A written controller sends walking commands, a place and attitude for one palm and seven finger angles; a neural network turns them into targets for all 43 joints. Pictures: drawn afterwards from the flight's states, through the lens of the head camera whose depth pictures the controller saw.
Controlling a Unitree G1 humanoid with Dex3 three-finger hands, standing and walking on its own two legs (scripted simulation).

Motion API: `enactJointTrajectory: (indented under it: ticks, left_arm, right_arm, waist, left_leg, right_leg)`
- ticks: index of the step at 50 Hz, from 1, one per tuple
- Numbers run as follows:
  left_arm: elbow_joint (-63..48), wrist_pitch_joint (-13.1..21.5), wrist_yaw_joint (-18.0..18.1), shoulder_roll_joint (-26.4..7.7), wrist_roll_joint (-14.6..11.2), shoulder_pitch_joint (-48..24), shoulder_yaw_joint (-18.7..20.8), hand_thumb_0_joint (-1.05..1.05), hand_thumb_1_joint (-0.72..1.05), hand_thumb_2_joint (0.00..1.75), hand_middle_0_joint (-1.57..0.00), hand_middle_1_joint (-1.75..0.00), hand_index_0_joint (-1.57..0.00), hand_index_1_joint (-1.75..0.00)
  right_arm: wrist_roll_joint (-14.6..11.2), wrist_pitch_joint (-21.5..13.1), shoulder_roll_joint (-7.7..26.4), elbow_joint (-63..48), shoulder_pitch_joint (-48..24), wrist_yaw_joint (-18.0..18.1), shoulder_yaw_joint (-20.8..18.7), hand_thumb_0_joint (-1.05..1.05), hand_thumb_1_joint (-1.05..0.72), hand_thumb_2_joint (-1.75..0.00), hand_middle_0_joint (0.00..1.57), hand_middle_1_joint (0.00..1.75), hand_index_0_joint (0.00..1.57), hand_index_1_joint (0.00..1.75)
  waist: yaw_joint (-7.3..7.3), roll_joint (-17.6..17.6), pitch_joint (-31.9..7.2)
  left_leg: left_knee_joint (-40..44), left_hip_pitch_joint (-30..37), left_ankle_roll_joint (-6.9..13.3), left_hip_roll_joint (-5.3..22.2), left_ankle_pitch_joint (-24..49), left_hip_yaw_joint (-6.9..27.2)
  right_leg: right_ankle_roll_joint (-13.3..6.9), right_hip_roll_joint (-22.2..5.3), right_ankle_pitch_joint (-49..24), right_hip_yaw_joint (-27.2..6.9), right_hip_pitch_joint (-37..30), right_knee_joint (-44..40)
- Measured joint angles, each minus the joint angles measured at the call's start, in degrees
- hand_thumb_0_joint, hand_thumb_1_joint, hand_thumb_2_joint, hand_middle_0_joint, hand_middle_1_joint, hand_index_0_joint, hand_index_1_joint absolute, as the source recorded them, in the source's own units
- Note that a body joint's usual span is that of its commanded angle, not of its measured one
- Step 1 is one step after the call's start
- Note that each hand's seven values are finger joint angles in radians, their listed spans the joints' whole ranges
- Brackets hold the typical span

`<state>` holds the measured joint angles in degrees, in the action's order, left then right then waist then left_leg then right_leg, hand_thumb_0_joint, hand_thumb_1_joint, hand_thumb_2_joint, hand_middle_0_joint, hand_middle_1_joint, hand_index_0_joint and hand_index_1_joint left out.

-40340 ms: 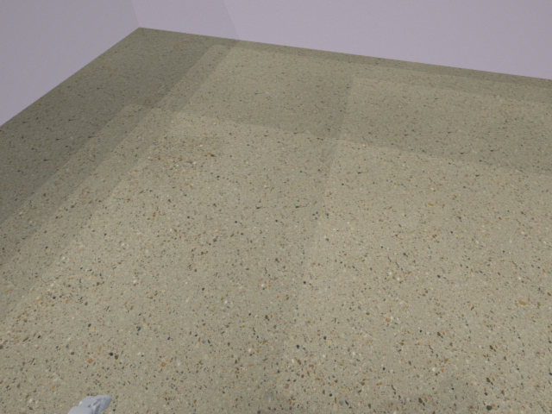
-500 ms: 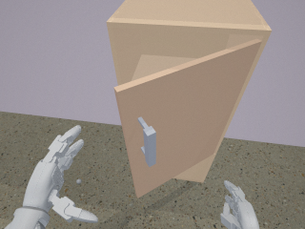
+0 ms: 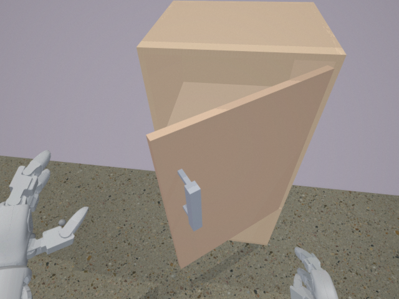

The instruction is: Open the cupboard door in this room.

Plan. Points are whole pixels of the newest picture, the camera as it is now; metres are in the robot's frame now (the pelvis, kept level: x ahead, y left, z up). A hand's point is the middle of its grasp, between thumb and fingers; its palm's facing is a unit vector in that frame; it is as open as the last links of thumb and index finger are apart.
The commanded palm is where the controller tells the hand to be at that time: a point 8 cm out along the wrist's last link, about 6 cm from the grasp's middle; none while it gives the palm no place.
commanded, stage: draw the hand back to the body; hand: left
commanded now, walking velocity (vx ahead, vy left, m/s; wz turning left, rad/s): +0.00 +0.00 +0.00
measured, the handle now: (189, 200) +0.30 +0.07 +0.05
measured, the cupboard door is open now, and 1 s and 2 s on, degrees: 39 39 39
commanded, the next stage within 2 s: step back with the hand held close in 0.52 s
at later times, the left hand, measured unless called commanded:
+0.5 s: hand (53, 222) +0.17 +0.24 +0.16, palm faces +0.45 -0.79 -0.41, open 7.5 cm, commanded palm +0.12 +0.28 +0.17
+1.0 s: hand (48, 227) +0.17 +0.25 +0.15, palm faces +0.33 -0.78 -0.53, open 7.4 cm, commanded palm +0.11 +0.30 +0.17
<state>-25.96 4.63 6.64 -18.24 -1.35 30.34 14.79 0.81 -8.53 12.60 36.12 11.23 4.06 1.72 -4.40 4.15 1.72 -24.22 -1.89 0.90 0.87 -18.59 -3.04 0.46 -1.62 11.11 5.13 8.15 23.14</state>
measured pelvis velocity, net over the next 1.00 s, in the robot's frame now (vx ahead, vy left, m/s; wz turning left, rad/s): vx -0.05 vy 0.00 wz -0.04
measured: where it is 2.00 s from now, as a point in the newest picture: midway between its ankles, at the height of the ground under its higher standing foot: outside the picture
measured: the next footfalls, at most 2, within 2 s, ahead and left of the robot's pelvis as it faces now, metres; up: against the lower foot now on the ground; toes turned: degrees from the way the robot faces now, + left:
right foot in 1.98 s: -0.27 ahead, -0.11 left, +0.00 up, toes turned -5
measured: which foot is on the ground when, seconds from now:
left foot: down 0.00-1.00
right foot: down 0.00-1.00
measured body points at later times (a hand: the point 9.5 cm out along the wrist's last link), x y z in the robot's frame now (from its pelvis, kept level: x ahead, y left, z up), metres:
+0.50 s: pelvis -0.01 -0.01 +0.00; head -0.03 -0.04 +0.45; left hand +0.14 +0.28 +0.18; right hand +0.18 -0.23 -0.09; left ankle -0.06 +0.10 -0.74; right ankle +0.02 -0.13 -0.74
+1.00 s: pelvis -0.05 +0.00 +0.00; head -0.02 -0.01 +0.44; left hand +0.14 +0.29 +0.18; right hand +0.13 -0.25 -0.08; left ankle -0.06 +0.10 -0.74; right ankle +0.02 -0.13 -0.74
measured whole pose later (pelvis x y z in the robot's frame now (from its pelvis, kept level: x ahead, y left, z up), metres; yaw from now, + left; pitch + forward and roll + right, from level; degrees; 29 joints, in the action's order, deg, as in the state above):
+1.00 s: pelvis -0.05 +0.00 +0.00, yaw -2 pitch +0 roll +0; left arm -27.8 9.9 6.7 -23.6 -1.3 32.1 23.0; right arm -0.1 -2.3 13.5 32.2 9.4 4.9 -1.0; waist -0.3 0.7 3.1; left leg -27.4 -11.3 1.7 -0.2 -15.9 -5.8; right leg 0.7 -2.6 7.4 2.1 18.5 26.3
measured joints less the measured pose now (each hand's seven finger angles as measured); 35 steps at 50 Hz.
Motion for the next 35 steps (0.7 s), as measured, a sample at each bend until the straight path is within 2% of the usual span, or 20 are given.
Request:
enactJointTrajectory:
  ticks: [10, 15, 33, 35]
  left_arm:
    - [1.88, 0.65, 0.3, -1.15, -0.75, -3.36, 4.83, 0.01, 0.69, 0.81, -0.2, -0.3, -0.21, -0.3]
    - [2.41, 1.07, 0.15, -0.38, -0.95, -3.62, 4.74, 0.01, 0.81, 0.86, -0.2, -0.3, -0.21, -0.3]
    - [3.75, 1.73, 0.14, -0.31, -0.83, -3.67, 3.98, 0.02, 0.89, 0.89, -0.21, -0.3, -0.21, -0.3]
    - [4.7, 3.04, -0.03, -0.81, -0.64, -5.13, 5.24, 0.02, 0.89, 0.89, -0.21, -0.3, -0.22, -0.3]
  right_arm:
    - [-0.21, 1.01, 0.41, 0.93, -0.8, -0.01, -0.81, 0.01, -0.9, -0.9, 0.2, 0.3, 0.2, 0.3]
    - [-0.29, 1.32, 0.6, 1.11, -0.82, -0.29, -1.05, 0.01, -0.9, -0.9, 0.2, 0.3, 0.2, 0.3]
    - [-0.35, 0.44, 0.14, 2.14, -0.5, 0.24, -1.26, 0.01, -0.9, -0.9, 0.2, 0.3, 0.2, 0.3]
    - [-0.72, 1.0, 0.33, 1.29, -0.59, 0.39, -0.8, 0.01, -0.9, -0.9, 0.2, 0.3, 0.2, 0.3]
  waist:
    - [-0.3, 0.23, 0.26]
    - [-0.1, 0.29, 0.43]
    - [-0.02, 0.2, 1.48]
    - [0.15, 0.28, 1.38]
  left_leg:
    - [1.6, 1.53, -0.48, 0.52, 0.94, -0.14]
    - [2.05, 1.7, -0.61, 0.6, 1.43, -0.17]
    - [1.74, 1.65, -0.99, 1.12, 2.01, -0.25]
    - [0.99, 0.3, -0.93, 1.22, 1.92, -0.12]
  right_leg:
    - [-0.54, 0.64, -0.87, -0.06, -1.4, -1.5]
    - [-0.74, 0.74, -1.25, -0.07, -1.49, -1.79]
    - [-1.31, 1.29, -2.24, -0.13, -1.71, -2.25]
    - [-1.28, 1.36, -2.5, 0.0, -0.79, -2.3]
